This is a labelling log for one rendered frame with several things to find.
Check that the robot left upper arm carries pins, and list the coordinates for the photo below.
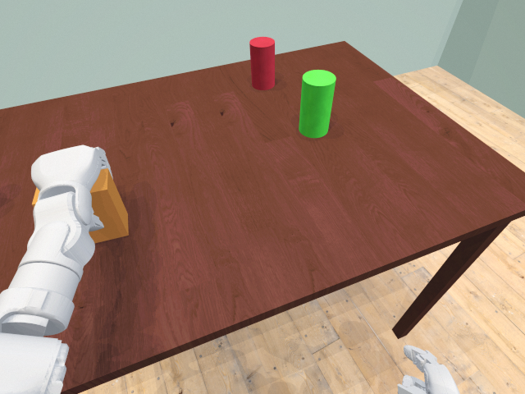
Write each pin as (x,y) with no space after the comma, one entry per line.
(31,365)

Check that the right robot hand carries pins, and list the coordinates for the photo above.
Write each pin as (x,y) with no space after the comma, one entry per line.
(438,379)

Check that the table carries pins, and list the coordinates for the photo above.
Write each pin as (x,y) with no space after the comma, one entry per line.
(234,216)

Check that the sponge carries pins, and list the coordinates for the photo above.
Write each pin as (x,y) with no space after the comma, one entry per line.
(108,206)

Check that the left robot hand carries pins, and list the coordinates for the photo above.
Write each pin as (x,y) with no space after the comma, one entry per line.
(81,164)

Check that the robot left forearm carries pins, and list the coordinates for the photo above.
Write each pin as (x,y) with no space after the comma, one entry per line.
(38,301)

